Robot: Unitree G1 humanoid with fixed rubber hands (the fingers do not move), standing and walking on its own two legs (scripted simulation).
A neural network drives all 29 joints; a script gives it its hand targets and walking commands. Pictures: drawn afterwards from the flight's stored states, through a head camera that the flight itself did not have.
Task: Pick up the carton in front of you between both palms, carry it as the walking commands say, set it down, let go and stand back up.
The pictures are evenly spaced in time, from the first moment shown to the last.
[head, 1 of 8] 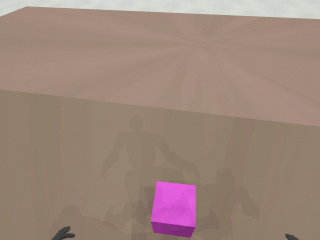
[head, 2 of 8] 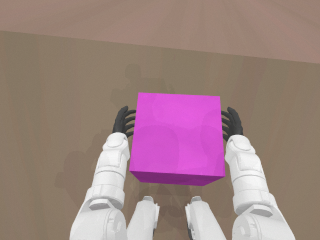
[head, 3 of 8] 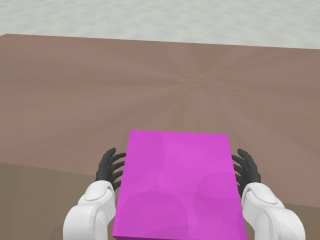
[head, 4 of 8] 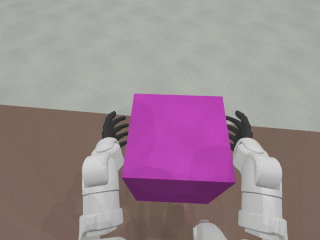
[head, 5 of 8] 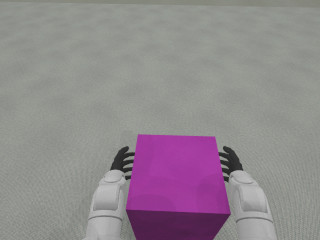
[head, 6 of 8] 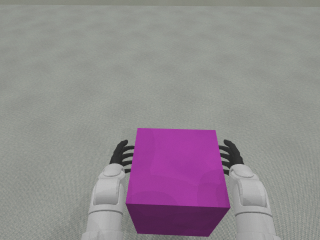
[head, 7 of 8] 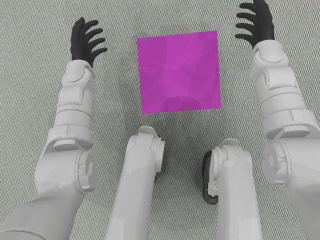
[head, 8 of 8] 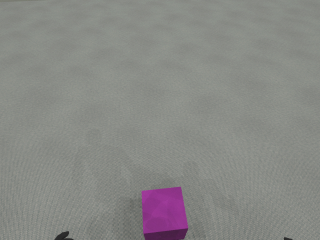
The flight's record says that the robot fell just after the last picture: no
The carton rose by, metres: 0.69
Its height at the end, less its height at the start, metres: -0.29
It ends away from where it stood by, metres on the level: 5.19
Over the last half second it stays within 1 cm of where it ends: yes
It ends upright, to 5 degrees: yes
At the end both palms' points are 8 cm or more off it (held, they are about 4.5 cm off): yes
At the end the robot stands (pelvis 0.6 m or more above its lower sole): yes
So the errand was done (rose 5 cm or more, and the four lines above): yes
